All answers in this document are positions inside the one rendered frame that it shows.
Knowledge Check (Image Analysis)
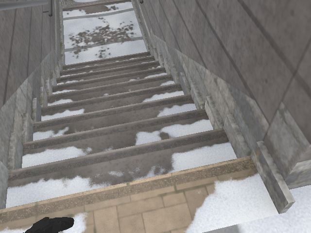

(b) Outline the left robot hand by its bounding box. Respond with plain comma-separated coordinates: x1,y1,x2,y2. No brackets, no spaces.
23,216,75,233

